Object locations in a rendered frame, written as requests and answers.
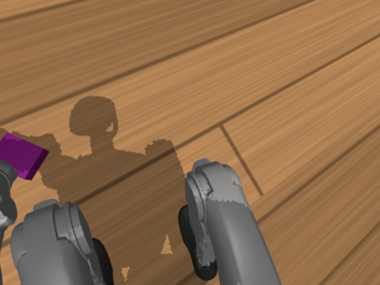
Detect left robot arm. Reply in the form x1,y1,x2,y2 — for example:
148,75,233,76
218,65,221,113
0,159,17,285

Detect small box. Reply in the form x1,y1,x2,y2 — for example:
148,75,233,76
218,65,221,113
0,133,49,180

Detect left robot foot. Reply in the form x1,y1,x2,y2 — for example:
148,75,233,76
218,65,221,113
92,238,114,285

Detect right robot foot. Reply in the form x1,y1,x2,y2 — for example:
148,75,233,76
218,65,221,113
178,205,217,281

